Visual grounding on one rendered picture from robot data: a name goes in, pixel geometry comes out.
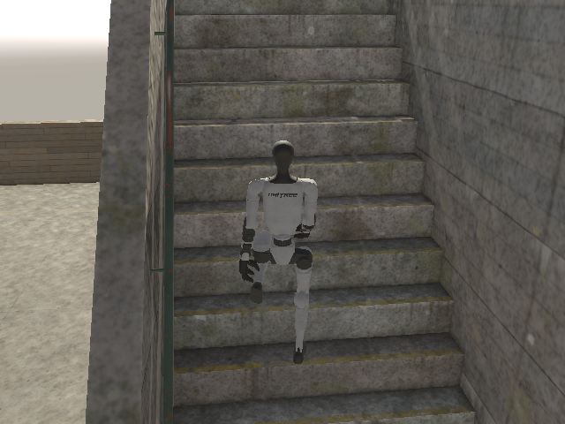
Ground stairs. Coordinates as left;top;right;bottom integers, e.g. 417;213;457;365
173;0;476;424

